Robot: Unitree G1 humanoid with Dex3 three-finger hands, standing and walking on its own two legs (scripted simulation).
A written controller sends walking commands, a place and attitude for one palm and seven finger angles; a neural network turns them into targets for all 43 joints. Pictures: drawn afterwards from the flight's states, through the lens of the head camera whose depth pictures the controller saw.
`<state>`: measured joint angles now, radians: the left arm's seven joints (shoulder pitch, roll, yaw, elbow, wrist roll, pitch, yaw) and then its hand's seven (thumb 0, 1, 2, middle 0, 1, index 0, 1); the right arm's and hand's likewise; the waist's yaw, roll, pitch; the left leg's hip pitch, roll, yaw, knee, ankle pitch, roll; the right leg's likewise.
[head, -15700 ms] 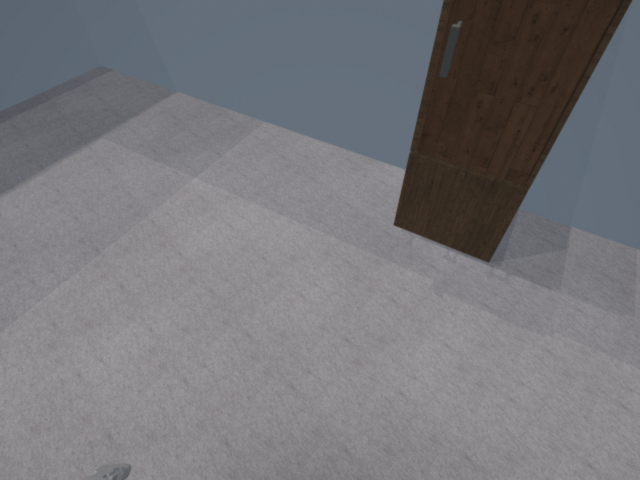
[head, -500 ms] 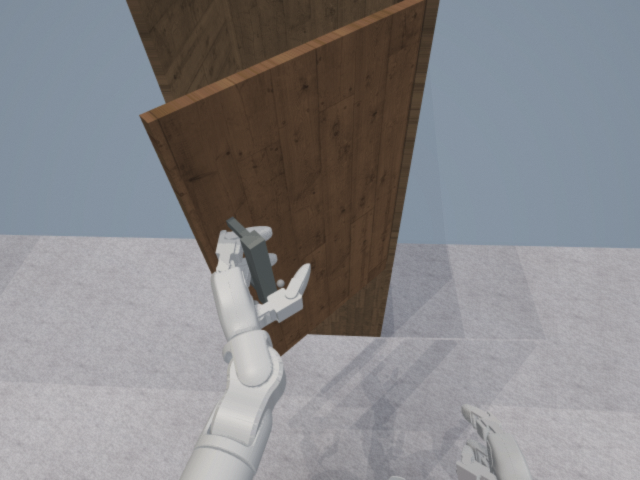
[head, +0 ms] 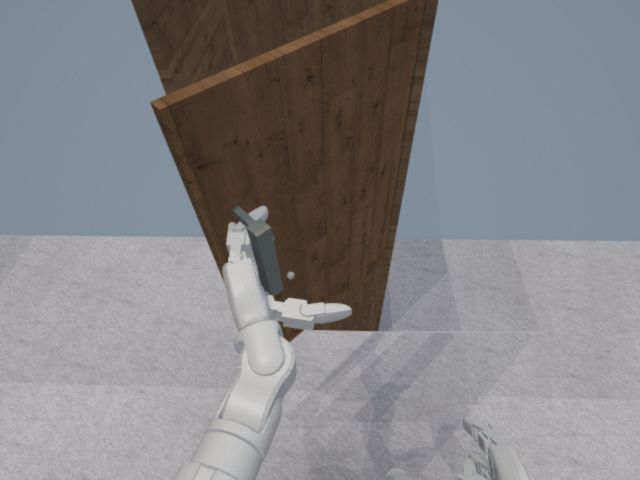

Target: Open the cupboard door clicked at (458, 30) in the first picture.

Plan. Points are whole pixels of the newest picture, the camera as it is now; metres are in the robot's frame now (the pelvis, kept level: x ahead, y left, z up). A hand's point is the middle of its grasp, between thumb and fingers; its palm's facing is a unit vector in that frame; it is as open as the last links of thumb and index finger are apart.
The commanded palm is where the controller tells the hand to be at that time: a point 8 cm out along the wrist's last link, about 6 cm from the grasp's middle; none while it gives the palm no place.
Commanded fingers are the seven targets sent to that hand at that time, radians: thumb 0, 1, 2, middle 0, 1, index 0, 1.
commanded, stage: slide the hand sideways off the handle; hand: left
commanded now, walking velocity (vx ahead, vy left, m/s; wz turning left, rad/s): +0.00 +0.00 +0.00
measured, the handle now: (257, 252) +0.39 +0.10 +0.07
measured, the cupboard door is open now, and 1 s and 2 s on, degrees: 45 47 47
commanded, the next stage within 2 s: draw the hand back to the body in 1.28 s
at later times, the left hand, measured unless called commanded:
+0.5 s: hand (281, 299) +0.31 +0.06 +0.07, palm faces -0.10 -1.00 +0.01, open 16.2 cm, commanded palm +0.28 +0.13 +0.06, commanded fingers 0.00 -0.50 0.30 -0.15 -0.30 -0.15 -0.30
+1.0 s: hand (239, 337) +0.27 +0.11 +0.07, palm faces -0.05 -1.00 -0.03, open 16.2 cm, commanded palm +0.24 +0.17 +0.06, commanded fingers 0.00 -0.50 0.30 -0.15 -0.30 -0.15 -0.30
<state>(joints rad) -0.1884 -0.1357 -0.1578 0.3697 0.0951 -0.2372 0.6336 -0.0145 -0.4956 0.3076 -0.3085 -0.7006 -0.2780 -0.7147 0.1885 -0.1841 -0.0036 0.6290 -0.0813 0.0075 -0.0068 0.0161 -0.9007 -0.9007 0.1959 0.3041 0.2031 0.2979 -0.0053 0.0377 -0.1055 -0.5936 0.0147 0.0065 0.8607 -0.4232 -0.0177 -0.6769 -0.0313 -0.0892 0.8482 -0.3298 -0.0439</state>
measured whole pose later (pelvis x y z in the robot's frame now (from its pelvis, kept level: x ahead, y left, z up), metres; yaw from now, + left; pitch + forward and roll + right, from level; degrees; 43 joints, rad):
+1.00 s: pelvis +0.03 +0.01 +0.00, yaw +0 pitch +9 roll +0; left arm 0.31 0.09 -0.11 -0.10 -0.08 -0.27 -0.02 -0.02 -0.50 0.30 -0.18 -0.31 -0.17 -0.31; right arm 0.24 -0.21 0.02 0.47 0.00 -0.10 -0.01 0.02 -0.90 -0.90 0.20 0.30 0.20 0.30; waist 0.02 0.04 -0.09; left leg -0.57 0.01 0.01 0.89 -0.48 0.00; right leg -0.66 -0.03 -0.08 0.88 -0.39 -0.03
